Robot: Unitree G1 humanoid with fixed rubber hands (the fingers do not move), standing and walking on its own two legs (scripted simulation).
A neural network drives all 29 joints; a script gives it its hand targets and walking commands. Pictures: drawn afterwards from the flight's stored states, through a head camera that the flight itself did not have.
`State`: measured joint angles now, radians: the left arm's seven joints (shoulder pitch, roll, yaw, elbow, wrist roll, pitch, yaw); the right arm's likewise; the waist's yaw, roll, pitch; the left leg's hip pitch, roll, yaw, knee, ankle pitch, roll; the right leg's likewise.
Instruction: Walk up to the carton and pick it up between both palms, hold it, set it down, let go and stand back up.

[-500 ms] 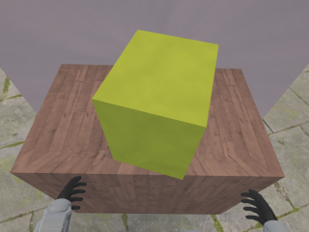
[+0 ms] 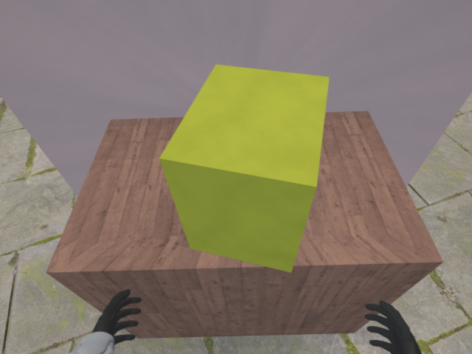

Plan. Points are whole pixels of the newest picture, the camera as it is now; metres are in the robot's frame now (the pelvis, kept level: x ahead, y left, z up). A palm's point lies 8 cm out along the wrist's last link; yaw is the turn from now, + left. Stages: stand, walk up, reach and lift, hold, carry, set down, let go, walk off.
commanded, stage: reach and lift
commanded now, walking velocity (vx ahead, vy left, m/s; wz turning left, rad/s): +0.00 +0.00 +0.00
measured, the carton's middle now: (254, 169) +0.45 -0.02 +0.03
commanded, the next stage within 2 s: none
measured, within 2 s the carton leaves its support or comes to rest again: neither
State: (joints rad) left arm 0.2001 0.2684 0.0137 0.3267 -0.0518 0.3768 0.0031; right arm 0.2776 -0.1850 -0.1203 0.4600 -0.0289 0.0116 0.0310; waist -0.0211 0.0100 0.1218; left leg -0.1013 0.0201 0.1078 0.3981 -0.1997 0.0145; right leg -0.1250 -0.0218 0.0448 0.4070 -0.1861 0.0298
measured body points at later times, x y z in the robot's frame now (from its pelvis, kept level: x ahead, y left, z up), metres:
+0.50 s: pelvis +0.03 -0.01 +0.01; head +0.03 +0.01 +0.45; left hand +0.19 +0.25 -0.03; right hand +0.18 -0.23 -0.03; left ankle +0.02 +0.11 -0.74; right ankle +0.03 -0.14 -0.74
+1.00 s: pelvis +0.03 +0.00 +0.00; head +0.02 +0.02 +0.45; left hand +0.19 +0.25 +0.01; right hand +0.19 -0.20 +0.01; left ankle +0.02 +0.11 -0.74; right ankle +0.03 -0.14 -0.74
